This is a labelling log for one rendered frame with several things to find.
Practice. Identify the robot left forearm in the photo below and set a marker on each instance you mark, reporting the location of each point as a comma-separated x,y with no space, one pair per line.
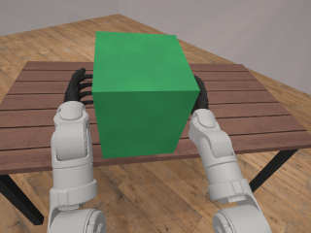
72,157

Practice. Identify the robot left upper arm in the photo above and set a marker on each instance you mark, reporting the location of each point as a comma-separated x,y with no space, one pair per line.
79,221

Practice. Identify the robot left hand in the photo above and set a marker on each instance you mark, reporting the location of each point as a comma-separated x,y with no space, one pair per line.
73,93

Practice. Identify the carton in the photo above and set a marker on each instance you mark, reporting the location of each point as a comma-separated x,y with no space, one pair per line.
143,92

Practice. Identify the robot right upper arm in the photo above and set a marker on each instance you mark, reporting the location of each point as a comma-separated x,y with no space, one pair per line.
240,219

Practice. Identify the robot right forearm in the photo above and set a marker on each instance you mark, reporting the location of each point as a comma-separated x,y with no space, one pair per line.
225,179

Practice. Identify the table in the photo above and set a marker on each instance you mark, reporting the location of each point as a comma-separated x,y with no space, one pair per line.
254,120

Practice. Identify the robot right hand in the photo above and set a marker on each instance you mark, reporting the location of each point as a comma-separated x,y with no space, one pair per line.
201,100

